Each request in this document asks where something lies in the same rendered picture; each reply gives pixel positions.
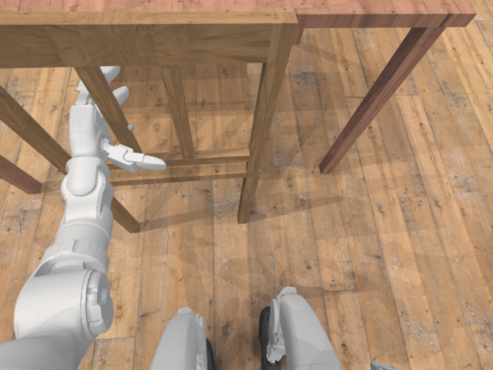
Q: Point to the robot right foot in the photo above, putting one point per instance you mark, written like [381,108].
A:
[264,339]

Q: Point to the left robot upper arm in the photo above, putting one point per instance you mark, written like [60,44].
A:
[58,317]

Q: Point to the table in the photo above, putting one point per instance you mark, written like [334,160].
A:
[426,18]

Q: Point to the left robot forearm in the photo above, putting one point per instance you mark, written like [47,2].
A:
[84,234]

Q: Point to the left robot hand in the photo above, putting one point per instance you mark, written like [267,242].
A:
[87,126]

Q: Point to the chair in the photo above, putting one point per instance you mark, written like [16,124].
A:
[189,95]

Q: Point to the right robot thigh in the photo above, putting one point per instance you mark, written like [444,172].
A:
[306,343]

